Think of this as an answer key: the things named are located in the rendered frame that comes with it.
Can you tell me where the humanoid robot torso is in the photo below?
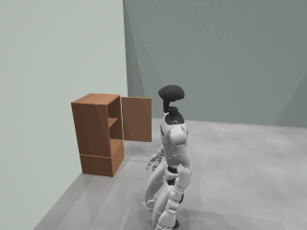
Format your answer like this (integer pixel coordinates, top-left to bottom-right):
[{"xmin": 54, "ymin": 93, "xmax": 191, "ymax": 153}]
[{"xmin": 160, "ymin": 113, "xmax": 188, "ymax": 186}]

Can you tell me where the left robot hand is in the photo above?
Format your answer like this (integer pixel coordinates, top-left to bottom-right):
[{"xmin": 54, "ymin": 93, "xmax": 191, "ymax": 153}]
[{"xmin": 154, "ymin": 210, "xmax": 176, "ymax": 230}]

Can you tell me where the cupboard door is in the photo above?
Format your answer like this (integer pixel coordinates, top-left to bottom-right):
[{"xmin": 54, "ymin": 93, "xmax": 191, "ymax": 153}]
[{"xmin": 121, "ymin": 97, "xmax": 152, "ymax": 143}]

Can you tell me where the robot left forearm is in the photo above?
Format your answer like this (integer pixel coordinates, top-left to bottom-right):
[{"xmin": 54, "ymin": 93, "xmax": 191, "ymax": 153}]
[{"xmin": 165, "ymin": 168, "xmax": 192, "ymax": 215}]

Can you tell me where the left robot upper arm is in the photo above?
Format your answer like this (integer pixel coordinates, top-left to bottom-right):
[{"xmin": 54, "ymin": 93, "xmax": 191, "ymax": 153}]
[{"xmin": 170, "ymin": 126, "xmax": 193, "ymax": 175}]

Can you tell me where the right robot hand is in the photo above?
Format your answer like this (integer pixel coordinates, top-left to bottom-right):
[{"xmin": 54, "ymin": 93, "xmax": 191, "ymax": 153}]
[{"xmin": 146, "ymin": 154, "xmax": 162, "ymax": 172}]

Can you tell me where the left robot thigh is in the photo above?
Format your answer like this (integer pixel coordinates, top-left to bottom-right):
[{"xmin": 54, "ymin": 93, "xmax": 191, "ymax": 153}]
[{"xmin": 152, "ymin": 180, "xmax": 184, "ymax": 230}]

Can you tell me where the robot right forearm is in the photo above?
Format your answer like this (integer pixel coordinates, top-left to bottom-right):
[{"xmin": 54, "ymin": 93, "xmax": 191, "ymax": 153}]
[{"xmin": 156, "ymin": 145, "xmax": 165, "ymax": 158}]

